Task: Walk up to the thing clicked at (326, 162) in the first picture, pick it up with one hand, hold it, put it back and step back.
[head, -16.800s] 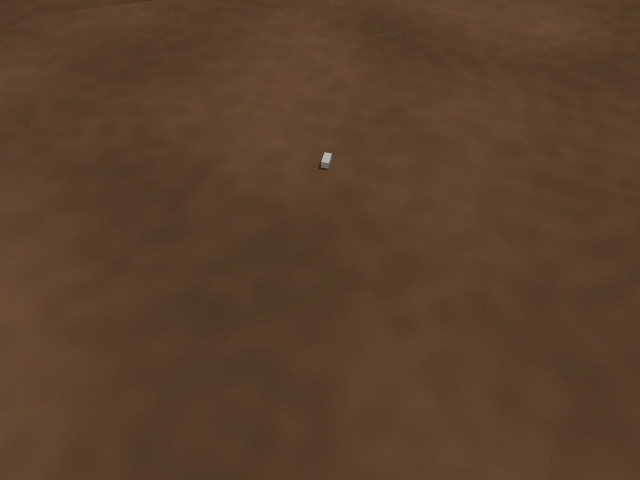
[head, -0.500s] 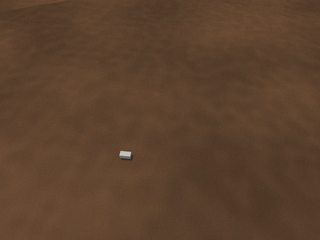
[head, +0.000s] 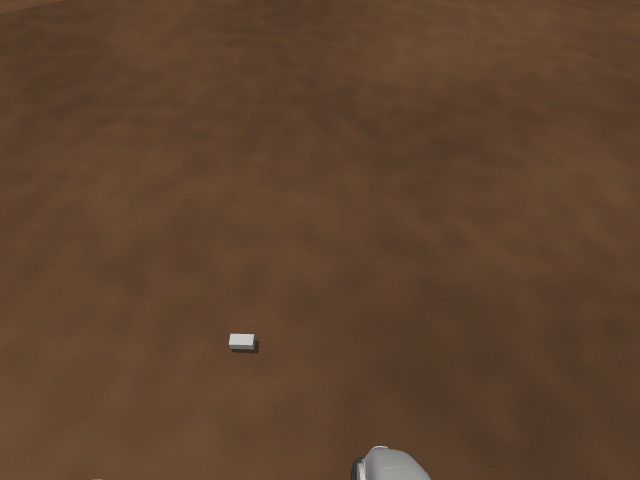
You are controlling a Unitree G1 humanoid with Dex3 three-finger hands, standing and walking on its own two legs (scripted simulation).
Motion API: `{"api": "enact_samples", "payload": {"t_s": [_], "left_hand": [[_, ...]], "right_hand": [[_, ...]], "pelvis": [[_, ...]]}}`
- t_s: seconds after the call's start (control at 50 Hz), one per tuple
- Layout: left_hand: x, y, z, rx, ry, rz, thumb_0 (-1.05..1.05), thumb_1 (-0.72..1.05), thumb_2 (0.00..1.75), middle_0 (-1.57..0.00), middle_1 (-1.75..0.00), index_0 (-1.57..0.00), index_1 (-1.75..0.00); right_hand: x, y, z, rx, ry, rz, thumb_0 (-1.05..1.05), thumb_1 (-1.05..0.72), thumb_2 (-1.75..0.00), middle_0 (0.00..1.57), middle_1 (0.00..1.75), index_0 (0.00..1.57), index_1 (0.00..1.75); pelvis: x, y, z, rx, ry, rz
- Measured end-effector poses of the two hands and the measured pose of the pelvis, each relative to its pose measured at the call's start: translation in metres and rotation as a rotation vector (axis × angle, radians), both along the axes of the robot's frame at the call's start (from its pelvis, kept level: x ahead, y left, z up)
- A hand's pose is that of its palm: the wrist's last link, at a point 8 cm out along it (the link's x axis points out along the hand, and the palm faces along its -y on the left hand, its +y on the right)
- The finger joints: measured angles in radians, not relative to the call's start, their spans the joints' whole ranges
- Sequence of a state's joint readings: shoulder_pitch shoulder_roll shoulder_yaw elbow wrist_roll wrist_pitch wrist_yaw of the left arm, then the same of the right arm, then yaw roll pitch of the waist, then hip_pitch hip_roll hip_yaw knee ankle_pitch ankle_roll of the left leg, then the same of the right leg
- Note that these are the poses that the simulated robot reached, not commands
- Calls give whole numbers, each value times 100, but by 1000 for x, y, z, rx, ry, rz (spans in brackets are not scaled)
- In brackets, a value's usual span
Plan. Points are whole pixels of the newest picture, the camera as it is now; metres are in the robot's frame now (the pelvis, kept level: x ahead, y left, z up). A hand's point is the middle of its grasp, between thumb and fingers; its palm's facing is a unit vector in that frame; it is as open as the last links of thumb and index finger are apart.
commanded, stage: walk up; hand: left
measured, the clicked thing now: (242, 341) +0.61 +0.23 -0.75
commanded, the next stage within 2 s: stand in 1.86 s
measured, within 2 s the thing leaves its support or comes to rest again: neither
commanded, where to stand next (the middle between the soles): +0.23 -0.03 m, yaw +1 degrees
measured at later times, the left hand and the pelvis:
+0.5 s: hand (120, 458) +0.18 +0.29 -0.16, palm faces -0.04 -0.94 -0.34, open 7.4 cm; pelvis +0.13 +0.02 -0.01, yaw +0 degrees
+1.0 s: hand (141, 389) +0.27 +0.27 -0.14, palm faces -0.03 -0.93 -0.37, open 7.4 cm; pelvis +0.18 +0.01 +0.00, yaw +0 degrees
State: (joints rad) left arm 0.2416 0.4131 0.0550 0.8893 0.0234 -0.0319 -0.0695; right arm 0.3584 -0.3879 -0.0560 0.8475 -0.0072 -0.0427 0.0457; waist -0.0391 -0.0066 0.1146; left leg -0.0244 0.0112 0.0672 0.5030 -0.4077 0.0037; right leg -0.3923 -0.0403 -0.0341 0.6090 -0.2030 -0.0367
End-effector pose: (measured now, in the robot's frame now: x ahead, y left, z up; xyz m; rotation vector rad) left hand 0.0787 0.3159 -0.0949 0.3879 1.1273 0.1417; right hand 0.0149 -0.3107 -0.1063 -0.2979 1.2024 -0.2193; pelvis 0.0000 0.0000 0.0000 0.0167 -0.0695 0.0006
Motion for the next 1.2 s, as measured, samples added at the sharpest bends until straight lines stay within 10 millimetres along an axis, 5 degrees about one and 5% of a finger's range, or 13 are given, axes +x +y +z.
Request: {"api": "enact_samples", "payload": {"t_s": [0.12,0.28,0.4,0.54,0.7,0.94,1.2], "left_hand": [[54,-19,8,11,-126,10,1,90,90,-20,-30,-21,-30],[69,-15,16,4,-76,33,1,90,90,-20,-30,-21,-30],[82,9,-12,-6,-4,62,1,90,90,-20,-30,-21,-30],[107,15,-30,-31,64,56,1,90,90,-20,-30,-21,-29],[122,9,-23,7,68,61,1,90,90,-20,-30,-21,-30],[175,1,-10,4,21,66,1,90,90,-20,-30,-21,-30],[203,-12,-4,-26,-2,52,1,90,90,-20,-30,-21,-30]], "right_hand": [[48,-7,-20,25,21,27,1,-90,-90,20,30,20,30],[114,-5,1,11,-17,83,1,-90,-90,20,30,20,30],[151,3,5,-69,-19,87,1,-90,-90,20,30,20,30],[184,24,16,-71,-76,87,1,-90,-90,20,30,20,30],[218,13,4,-45,-81,68,1,-90,-90,20,30,20,30],[249,25,-5,16,-56,54,1,-90,-90,20,30,20,30],[244,17,5,0,-21,22,1,-90,-90,20,30,20,30]], "pelvis": [[38,-12,-8,-13,-14,14],[82,-6,6,-27,10,15],[112,13,-6,-36,16,7],[133,20,-4,-24,25,-9],[157,10,-6,-44,28,-10],[178,9,2,-18,25,-10],[180,6,13,-19,16,-11]]}}
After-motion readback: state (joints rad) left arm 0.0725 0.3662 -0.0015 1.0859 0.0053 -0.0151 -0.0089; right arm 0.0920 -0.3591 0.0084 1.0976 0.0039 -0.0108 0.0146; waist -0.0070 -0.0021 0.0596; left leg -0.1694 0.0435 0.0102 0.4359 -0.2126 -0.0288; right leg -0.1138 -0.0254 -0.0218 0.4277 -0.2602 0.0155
